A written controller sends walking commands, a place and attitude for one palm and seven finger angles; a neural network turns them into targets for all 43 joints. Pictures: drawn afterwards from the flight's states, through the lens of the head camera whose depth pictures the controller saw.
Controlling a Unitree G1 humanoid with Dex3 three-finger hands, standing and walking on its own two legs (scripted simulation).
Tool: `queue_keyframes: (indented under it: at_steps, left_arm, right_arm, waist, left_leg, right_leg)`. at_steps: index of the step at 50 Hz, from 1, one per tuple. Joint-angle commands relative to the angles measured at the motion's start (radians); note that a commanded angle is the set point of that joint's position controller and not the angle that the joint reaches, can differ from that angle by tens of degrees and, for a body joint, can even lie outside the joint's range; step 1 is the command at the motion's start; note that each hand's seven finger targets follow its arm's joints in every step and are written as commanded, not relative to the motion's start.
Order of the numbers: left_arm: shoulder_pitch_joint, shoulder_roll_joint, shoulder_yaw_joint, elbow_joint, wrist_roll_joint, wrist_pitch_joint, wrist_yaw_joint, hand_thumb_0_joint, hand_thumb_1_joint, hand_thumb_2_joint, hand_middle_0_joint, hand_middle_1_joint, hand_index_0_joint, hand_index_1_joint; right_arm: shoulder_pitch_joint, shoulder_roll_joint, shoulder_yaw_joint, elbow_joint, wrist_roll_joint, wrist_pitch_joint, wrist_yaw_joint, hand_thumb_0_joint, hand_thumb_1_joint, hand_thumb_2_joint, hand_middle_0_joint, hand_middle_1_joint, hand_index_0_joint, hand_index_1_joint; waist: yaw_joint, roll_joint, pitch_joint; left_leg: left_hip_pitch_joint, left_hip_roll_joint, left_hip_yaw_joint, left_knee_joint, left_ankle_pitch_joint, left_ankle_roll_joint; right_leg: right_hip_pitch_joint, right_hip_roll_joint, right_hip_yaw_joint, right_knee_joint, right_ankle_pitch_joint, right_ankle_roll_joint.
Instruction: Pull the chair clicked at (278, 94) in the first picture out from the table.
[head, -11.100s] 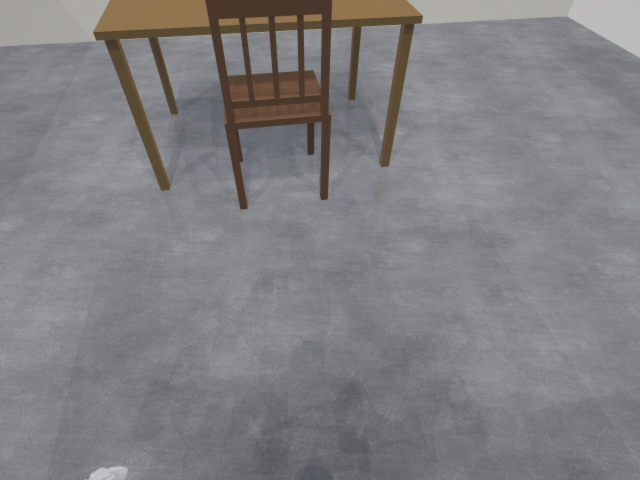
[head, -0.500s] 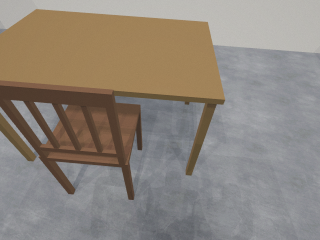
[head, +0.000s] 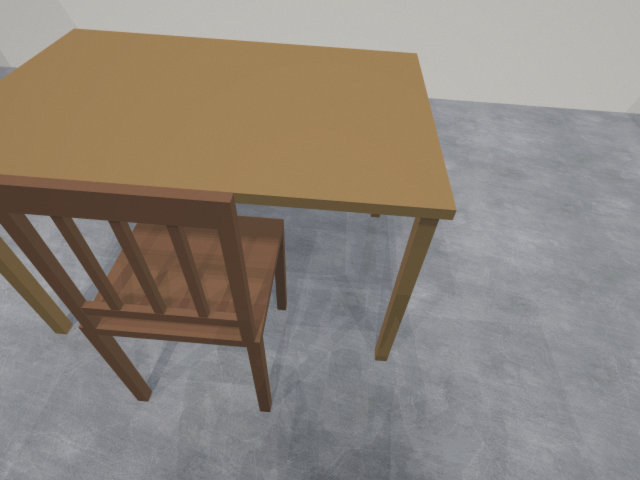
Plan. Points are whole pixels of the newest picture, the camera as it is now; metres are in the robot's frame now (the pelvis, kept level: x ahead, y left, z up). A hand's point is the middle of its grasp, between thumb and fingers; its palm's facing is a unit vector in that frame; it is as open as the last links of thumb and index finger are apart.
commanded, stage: look again from close up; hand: left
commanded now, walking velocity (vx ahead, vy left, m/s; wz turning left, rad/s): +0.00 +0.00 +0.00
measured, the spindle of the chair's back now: (141, 269) +0.48 +0.36 -0.11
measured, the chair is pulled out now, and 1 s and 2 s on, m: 0.00 0.00 0.00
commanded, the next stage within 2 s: none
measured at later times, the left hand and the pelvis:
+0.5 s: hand out of the picture -0.01 +0.17 -0.18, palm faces +0.02 -0.98 -0.18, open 7.4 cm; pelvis +0.00 +0.00 +0.00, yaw +0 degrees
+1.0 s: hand out of the picture -0.01 +0.16 -0.18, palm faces +0.02 -0.98 -0.19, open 7.4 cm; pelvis +0.00 -0.01 +0.00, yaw +0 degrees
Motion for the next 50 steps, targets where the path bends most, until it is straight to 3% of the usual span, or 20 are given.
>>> queue_keyframes:
  at_steps: [1,20,24,50]
  left_arm:
    - [0.057,0.088,0.019,-0.026,0.002,-0.008,0.007,0.000,0.900,0.900,-0.200,-0.300,-0.200,-0.300]
    - [0.086,0.065,0.020,-0.012,0.003,-0.007,0.010,0.000,0.900,0.900,-0.200,-0.300,-0.200,-0.300]
    - [0.085,0.062,0.021,-0.011,0.004,-0.006,0.009,0.000,0.900,0.900,-0.200,-0.300,-0.200,-0.300]
    - [0.070,0.086,0.026,-0.013,0.005,-0.016,0.006,0.000,0.900,0.900,-0.200,-0.300,-0.200,-0.300]
  right_arm:
    - [0.057,-0.125,-0.021,-0.023,-0.001,-0.012,-0.005,0.000,-0.900,-0.900,0.200,0.300,0.200,0.300]
    - [0.104,-0.107,-0.021,-0.014,0.001,-0.013,-0.011,0.000,-0.900,-0.900,0.200,0.300,0.200,0.300]
    - [0.106,-0.104,-0.020,-0.012,0.000,-0.011,-0.009,0.000,-0.900,-0.900,0.200,0.300,0.200,0.300]
    - [0.093,-0.116,-0.022,-0.015,0.000,-0.013,-0.007,0.000,-0.900,-0.900,0.200,0.300,0.200,0.300]
  waist:
    - [-0.003,0.023,0.043]
    - [-0.006,0.014,0.067]
    - [-0.006,0.023,0.093]
    - [-0.007,0.012,0.056]
  left_leg:
    - [-0.090,0.175,-0.128,-0.104,0.282,-0.041]
    - [-0.087,0.176,-0.129,-0.116,0.266,-0.044]
    - [-0.119,0.174,-0.136,-0.137,0.179,-0.046]
    - [-0.095,0.177,-0.128,-0.121,0.191,-0.041]
  right_leg:
    - [0.031,-0.073,0.056,-0.021,0.155,-0.046]
    - [0.015,-0.067,0.057,-0.024,0.135,-0.046]
    - [0.006,-0.066,0.060,-0.030,0.101,-0.045]
    - [0.013,-0.070,0.078,-0.047,0.130,-0.058]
